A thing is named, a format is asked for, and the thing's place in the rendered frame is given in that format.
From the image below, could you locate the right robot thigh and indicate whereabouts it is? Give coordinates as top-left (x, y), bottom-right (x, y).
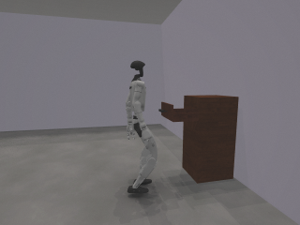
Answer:
top-left (135, 124), bottom-right (158, 163)

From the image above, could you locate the left robot forearm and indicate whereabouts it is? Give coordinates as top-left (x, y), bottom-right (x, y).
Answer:
top-left (126, 105), bottom-right (133, 125)

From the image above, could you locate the left robot upper arm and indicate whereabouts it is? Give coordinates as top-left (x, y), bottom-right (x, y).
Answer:
top-left (126, 92), bottom-right (131, 107)

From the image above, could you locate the robot left shin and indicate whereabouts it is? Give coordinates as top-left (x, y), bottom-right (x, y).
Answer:
top-left (139, 155), bottom-right (146, 171)

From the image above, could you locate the drawer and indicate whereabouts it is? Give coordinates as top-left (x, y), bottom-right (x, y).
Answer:
top-left (161, 102), bottom-right (199, 122)

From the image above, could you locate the cabinet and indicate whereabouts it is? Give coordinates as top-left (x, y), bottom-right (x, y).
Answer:
top-left (182, 95), bottom-right (239, 184)

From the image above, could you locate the right robot forearm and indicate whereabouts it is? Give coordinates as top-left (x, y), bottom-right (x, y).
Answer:
top-left (134, 101), bottom-right (147, 131)

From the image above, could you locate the right robot upper arm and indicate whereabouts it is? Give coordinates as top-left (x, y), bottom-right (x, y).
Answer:
top-left (132, 80), bottom-right (144, 108)

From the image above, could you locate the left robot hand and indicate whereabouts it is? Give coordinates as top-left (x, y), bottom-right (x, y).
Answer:
top-left (127, 125), bottom-right (135, 140)

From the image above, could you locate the right robot hand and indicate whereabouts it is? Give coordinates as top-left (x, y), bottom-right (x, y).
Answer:
top-left (142, 129), bottom-right (155, 149)

